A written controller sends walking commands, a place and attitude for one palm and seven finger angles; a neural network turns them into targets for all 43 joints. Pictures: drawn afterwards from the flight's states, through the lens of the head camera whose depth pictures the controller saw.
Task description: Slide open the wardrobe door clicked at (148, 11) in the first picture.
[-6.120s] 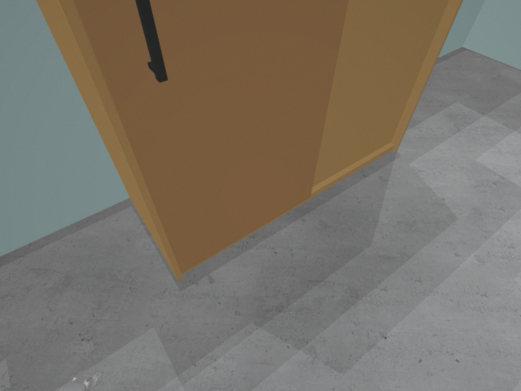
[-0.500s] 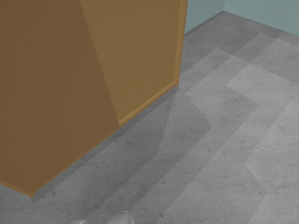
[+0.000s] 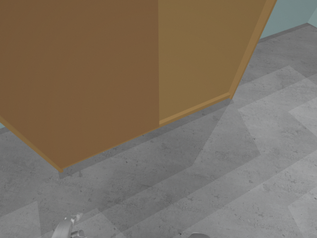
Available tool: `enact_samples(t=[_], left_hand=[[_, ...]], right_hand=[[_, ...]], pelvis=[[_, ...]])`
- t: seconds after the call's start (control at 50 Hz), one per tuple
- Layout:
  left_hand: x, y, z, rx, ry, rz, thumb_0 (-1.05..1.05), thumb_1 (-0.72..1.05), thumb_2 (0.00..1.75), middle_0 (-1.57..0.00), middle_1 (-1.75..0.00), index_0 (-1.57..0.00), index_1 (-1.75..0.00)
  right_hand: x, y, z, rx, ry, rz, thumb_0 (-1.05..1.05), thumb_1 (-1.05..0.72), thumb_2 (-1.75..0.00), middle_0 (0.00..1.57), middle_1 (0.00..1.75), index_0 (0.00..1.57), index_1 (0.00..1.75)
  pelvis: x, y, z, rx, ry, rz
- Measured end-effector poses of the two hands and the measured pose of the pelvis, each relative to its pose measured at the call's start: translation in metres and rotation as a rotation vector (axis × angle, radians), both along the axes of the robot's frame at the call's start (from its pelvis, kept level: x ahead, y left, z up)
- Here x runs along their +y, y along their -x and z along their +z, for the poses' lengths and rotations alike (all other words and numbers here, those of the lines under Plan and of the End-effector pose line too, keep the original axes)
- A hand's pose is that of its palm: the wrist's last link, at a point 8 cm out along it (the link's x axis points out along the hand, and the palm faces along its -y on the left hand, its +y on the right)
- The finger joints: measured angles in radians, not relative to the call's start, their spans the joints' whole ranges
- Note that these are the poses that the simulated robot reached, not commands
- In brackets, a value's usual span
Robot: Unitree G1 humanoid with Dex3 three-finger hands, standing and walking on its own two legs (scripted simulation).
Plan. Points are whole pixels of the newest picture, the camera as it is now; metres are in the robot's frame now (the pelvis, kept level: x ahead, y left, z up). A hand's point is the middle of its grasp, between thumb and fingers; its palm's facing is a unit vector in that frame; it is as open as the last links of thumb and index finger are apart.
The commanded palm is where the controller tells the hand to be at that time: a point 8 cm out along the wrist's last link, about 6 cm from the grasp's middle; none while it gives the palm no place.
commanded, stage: turn to face it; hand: left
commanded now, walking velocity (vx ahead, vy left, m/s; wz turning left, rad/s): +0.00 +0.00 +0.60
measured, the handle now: out of the picture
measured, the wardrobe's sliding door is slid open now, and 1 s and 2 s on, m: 0.00 0.00 0.00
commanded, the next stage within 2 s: take the last steps up to it in 0.80 s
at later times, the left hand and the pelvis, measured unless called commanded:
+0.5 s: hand out of the picture -0.04 +0.23 -0.18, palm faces +0.34 -0.90 -0.27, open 7.4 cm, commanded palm none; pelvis +0.00 +0.01 -0.01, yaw +18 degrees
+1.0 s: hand out of the picture -0.02 +0.17 -0.14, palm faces +0.48 -0.84 -0.25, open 7.4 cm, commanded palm none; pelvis +0.00 -0.03 +0.01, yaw +28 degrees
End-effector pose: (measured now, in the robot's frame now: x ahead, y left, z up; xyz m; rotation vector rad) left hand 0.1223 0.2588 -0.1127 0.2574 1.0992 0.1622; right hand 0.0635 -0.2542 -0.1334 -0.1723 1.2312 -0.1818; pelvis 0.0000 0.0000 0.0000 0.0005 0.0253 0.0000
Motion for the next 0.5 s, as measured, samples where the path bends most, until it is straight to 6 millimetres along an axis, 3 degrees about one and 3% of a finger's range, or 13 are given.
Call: enact_samples(t=[0.1, 0.26, 0.36, 0.5], left_hand=[[-0.022, 0.007, 0.010, -0.068, -0.023, 0.030, 0.00, 0.90, 0.89, -0.20, -0.30, -0.20, -0.30], [-0.032, 0.065, 0.011, 0.012, -0.005, 0.163, 0.00, 0.90, 0.89, -0.21, -0.30, -0.21, -0.30], [-0.023, 0.113, -0.003, 0.088, 0.023, 0.266, 0.00, 0.90, 0.89, -0.21, -0.30, -0.21, -0.30], [0.009, 0.183, -0.036, 0.211, 0.056, 0.416, 0.00, 0.90, 0.89, -0.21, -0.30, -0.21, -0.30]], right_hand=[[-0.019, -0.013, -0.016, 0.005, -0.027, 0.033, 0.01, -0.91, -0.90, 0.20, 0.30, 0.20, 0.30], [-0.025, -0.048, -0.002, 0.010, -0.023, 0.151, 0.01, -0.91, -0.90, 0.20, 0.30, 0.20, 0.30], [-0.007, -0.079, 0.005, 0.004, 0.005, 0.254, 0.01, -0.91, -0.90, 0.20, 0.30, 0.20, 0.30], [0.042, -0.122, 0.012, -0.098, 0.049, 0.399, 0.01, -0.91, -0.90, 0.20, 0.30, 0.20, 0.30]], pelvis=[[-0.019, 0.000, -0.006, -0.018, -0.017, 0.075], [-0.026, -0.003, 0.006, -0.028, -0.047, 0.181], [-0.019, -0.002, 0.005, -0.022, -0.042, 0.245], [0.005, 0.003, -0.011, -0.021, -0.017, 0.315]])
